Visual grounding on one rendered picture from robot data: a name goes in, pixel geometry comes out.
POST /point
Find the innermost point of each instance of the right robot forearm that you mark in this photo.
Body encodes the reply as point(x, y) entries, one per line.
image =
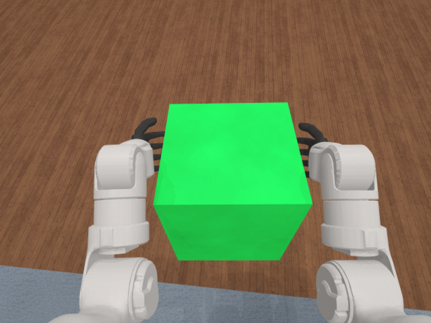
point(347, 174)

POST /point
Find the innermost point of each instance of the left robot forearm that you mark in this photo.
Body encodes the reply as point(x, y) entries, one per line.
point(120, 179)

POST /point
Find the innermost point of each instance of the robot right upper arm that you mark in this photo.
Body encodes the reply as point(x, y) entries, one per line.
point(360, 291)

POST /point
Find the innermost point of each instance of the robot left upper arm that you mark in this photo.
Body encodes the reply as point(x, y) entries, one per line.
point(117, 290)

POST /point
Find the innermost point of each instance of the carton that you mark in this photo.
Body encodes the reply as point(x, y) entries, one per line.
point(231, 183)

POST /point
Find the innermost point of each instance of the robot right hand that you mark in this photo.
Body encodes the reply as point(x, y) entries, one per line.
point(314, 132)

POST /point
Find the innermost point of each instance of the robot left hand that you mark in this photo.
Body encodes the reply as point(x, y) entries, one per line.
point(139, 134)

